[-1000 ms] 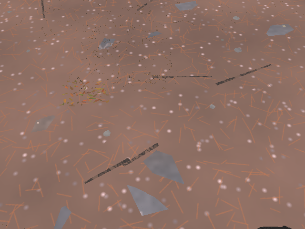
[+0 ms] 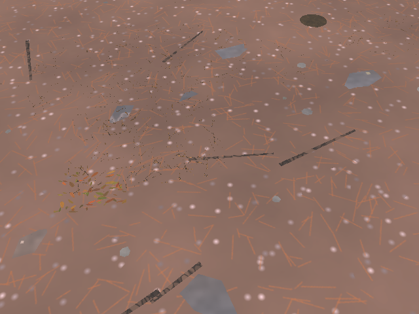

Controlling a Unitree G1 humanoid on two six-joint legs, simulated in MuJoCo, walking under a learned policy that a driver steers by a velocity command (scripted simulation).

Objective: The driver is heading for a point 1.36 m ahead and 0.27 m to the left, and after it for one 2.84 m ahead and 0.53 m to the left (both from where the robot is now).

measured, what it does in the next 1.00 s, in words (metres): walks ahead: right foot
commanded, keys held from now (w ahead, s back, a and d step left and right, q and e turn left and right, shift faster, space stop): w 0.46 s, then w+q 0.54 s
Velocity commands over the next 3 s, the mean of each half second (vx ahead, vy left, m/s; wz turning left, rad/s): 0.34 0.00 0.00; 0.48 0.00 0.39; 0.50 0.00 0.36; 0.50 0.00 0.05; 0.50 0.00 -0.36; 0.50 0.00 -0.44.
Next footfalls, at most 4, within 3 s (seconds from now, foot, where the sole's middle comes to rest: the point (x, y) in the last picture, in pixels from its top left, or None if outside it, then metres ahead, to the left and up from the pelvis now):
0.50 right None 0.28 -0.11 -0.78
1.04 left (190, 310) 0.54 0.11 -0.78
1.58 right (200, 214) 0.91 0.08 -0.78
2.12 left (127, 179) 1.09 0.38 -0.78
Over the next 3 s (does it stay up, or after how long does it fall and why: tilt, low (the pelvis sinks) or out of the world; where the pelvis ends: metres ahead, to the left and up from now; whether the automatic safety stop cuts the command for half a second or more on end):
stays up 1.41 0.31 0.00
